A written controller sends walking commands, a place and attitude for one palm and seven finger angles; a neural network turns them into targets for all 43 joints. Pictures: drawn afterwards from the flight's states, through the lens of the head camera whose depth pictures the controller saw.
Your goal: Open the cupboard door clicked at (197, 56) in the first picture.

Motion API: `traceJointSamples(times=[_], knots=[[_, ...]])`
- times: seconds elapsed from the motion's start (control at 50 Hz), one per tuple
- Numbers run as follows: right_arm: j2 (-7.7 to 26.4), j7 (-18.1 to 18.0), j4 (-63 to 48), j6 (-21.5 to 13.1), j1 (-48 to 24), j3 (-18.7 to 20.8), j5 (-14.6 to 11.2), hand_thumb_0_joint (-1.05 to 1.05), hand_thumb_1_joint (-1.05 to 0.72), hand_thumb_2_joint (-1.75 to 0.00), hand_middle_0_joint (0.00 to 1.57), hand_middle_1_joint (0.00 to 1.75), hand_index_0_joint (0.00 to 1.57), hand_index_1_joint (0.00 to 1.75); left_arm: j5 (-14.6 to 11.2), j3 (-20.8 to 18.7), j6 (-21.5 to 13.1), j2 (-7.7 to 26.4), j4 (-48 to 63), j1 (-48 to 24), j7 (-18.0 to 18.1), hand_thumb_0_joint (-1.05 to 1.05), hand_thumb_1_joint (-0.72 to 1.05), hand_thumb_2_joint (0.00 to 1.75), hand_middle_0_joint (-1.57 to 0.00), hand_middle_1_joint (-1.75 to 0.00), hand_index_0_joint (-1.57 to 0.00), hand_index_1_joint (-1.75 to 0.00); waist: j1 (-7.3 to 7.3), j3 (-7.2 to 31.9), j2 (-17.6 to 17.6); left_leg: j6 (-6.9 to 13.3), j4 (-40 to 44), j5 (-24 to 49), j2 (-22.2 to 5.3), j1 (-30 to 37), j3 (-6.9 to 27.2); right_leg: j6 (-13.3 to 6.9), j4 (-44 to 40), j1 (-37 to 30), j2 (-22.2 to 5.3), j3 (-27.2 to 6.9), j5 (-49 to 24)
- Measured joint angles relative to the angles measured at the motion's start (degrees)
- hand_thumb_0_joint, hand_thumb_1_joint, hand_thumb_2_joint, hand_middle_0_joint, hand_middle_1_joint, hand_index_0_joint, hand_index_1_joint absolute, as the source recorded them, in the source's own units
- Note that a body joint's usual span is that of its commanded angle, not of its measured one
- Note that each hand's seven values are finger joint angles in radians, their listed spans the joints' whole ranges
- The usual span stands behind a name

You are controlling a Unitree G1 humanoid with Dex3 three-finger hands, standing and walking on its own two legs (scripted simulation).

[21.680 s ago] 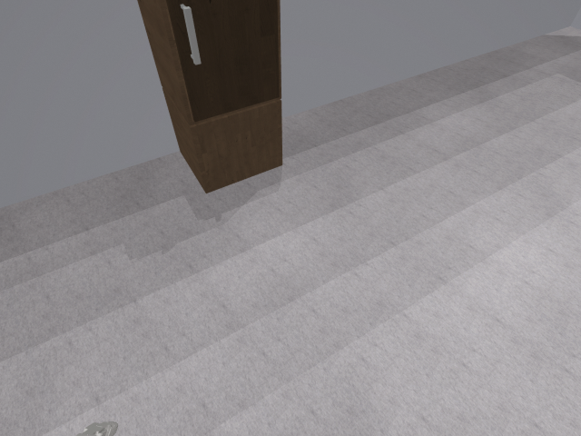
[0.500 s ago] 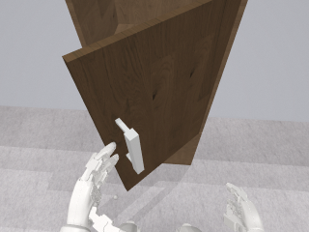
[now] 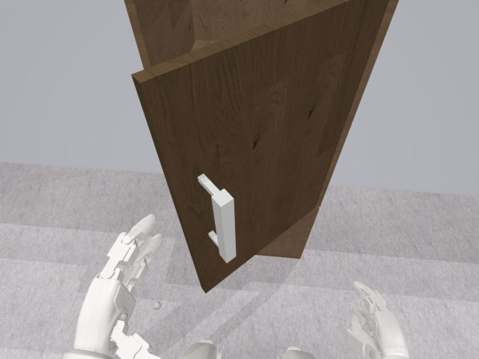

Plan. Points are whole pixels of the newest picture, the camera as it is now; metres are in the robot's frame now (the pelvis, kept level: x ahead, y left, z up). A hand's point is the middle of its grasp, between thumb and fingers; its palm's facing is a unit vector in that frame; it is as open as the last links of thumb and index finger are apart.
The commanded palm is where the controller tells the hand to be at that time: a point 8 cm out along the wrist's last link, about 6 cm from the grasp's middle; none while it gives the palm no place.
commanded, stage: draw the hand back to the body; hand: left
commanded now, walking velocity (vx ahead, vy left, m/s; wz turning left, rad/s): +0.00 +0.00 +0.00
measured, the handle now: (217, 221) +0.32 +0.06 +0.08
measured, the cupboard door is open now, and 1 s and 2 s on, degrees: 44 44 44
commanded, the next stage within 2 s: step back with the hand held close in 1.42 s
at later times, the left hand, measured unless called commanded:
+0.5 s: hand (81, 275) +0.20 +0.20 +0.15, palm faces +0.15 -0.95 -0.28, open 15.3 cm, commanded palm +0.16 +0.25 +0.18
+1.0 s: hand out of the picture +0.22 +0.27 +0.23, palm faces +0.42 -0.81 -0.40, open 9.5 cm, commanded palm +0.17 +0.31 +0.25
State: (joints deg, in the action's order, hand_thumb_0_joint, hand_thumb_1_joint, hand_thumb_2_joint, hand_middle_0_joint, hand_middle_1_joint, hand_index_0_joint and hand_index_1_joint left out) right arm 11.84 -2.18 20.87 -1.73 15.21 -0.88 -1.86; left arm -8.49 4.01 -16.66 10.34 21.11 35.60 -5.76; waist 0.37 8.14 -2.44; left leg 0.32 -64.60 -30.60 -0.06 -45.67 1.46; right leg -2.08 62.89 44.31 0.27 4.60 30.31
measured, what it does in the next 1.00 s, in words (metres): rises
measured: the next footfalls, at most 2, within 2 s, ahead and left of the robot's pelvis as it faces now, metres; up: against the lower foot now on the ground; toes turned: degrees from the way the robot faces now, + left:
none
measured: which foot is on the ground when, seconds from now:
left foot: down 0.00-1.00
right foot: down 0.00-1.00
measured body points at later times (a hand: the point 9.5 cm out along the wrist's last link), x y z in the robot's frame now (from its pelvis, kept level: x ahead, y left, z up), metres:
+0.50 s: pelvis +0.02 +0.02 +0.05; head +0.02 +0.01 +0.50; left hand +0.18 +0.25 +0.16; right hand +0.21 -0.20 -0.02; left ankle +0.01 +0.11 -0.66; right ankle +0.01 -0.10 -0.66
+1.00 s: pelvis +0.04 +0.01 +0.08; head +0.02 +0.00 +0.53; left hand +0.19 +0.31 +0.25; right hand +0.23 -0.20 +0.00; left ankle +0.01 +0.11 -0.66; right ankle +0.01 -0.10 -0.66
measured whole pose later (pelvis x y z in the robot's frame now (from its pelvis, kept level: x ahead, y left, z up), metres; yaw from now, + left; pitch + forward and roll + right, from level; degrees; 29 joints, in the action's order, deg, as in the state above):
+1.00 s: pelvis +0.04 +0.01 +0.08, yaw +0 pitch -3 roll +0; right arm 13.0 -4.9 33.9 -5.7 11.4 -3.2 -0.3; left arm -3.5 -16.7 -1.8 19.6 25.3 29.2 7.2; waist 3.8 0.7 -3.1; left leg 1.5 -28.0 -17.2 1.3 -8.2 0.1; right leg -0.3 26.6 7.3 -0.3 2.8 16.7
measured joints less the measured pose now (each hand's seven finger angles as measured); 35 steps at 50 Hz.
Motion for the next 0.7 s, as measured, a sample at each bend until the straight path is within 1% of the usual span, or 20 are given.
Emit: traceJointSamples(times=[0.06,0.12,0.22,0.36,0.38,0.4,0.44,0.5,0.58,0.7], knots=[[-0.19,-0.2,0.05,0.04,0.58,-0.66,-0.32,0.02,-0.91,-0.9,0.2,0.3,0.2,0.3,-0.64,-1.45,1.51,0.48,1.33,0.47,0.41,-0.01,-0.5,0.3,-0.15,-0.3,-0.16,-0.3,-0.22,-0.03,-0.3,0.23,1.83,0.59,0.01,2.19,-0.06,0.3,-2.14,-2.32,0.04,-0.09,-0.78],[0.06,-0.4,0.11,-0.47,1.21,-1.23,-0.51,0.02,-0.91,-0.9,0.2,0.3,0.2,0.3,-1.32,-2.51,3.01,0.84,2.14,0.79,0.07,-0.01,-0.5,0.3,-0.15,-0.3,-0.16,-0.3,-0.35,-0.02,-0.55,0.45,3.59,1.2,0.1,4.12,-0.04,0.57,-4.21,-4.42,0.01,-0.11,-1.53],[0.67,-0.83,0.69,-1.55,1.65,-1.62,-0.68,0.02,-0.91,-0.9,0.2,0.3,0.2,0.3,-2.71,-4.46,5.29,2.0,2.71,0.97,-1.48,-0.01,-0.5,0.3,-0.15,-0.3,-0.16,-0.3,-0.31,-0.15,-0.52,0.76,5.95,1.85,0.16,6.87,-0.11,0.93,-6.99,-7.36,0.03,-0.21,-2.43],[1.49,-1.28,2.07,-3.18,1.5,-1.48,-1.22,0.02,-0.91,-0.9,0.2,0.3,0.2,0.3,-5.21,-8.43,7.75,3.68,4.0,0.8,-3.47,-0.01,-0.47,0.31,-0.15,-0.3,-0.16,-0.3,0.06,-0.41,-0.65,1.06,8.53,2.31,0.19,10.5,0.11,1.28,-10.37,-11.43,0.11,-0.06,-3.28],[1.46,-1.67,2.19,-3.18,1.62,-1.44,-1.06,0.02,-0.91,-0.9,0.2,0.3,0.2,0.3,-3.49,-8.41,8.79,4.45,4.74,0.62,-2.08,-0.01,-0.45,0.32,-0.15,-0.3,-0.16,-0.3,0.52,-0.38,-0.49,1.1,9.15,2.44,0.2,11.23,-0.08,1.32,-10.92,-12.05,0.1,-0.26,-3.43],[1.36,-2.19,2.35,-2.95,1.65,-1.49,-0.81,0.02,-0.91,-0.9,0.2,0.3,0.2,0.3,-1.53,-8.26,10.14,5.32,5.68,0.65,0.09,-0.01,-0.43,0.33,-0.15,-0.3,-0.16,-0.3,0.89,-0.39,-0.31,1.15,10.07,2.68,0.24,12.18,-0.33,1.37,-11.67,-12.85,0.07,-0.52,-3.67],[1.12,-2.94,2.73,-2.4,1.42,-1.64,-0.45,0.02,-0.91,-0.9,0.2,0.3,0.2,0.3,1.47,-8.08,12.59,6.06,7.05,1.21,4.38,-0.01,-0.39,0.34,-0.16,-0.3,-0.16,-0.3,1.07,-0.71,-0.32,1.3,12.28,3.47,0.38,14.36,-0.59,1.59,-13.73,-14.91,-0.03,-0.81,-4.43],[0.81,-3.51,3.41,-1.83,1.05,-2.02,-0.1,0.02,-0.91,-0.9,0.2,0.3,0.2,0.3,4.11,-8.28,15.25,6.29,7.76,1.92,8.73,-0.01,-0.31,0.38,-0.16,-0.3,-0.16,-0.3,1.23,-1.42,-0.45,1.43,15.79,4.85,0.63,17.6,-0.84,1.76,-17.1,-18.06,-0.22,-1.08,-5.76],[0.76,-3.76,4.98,-2.27,0.62,-2.73,0.31,0.02,-0.91,-0.9,0.2,0.3,0.2,0.3,5.63,-9.04,16.71,6.8,7.62,1.65,11.61,-0.01,-0.19,0.43,-0.16,-0.3,-0.17,-0.3,1.66,-2.67,-0.76,1.62,20.11,6.57,1.08,21.84,-0.89,1.99,-21.24,-22.28,-0.58,-1.18,-7.34],[0.59,-3.5,8.12,-3.22,-0.66,-3.39,0.77,0.02,-0.91,-0.9,0.2,0.3,0.2,0.3,6.0,-11.69,16.65,7.44,6.68,-0.28,12.89,-0.01,0.01,0.52,-0.17,-0.3,-0.18,-0.3,2.42,-4.56,-1.04,1.73,26.11,8.97,1.56,27.86,-1.04,2.21,-26.74,-28.06,-0.96,-1.39,-9.47]])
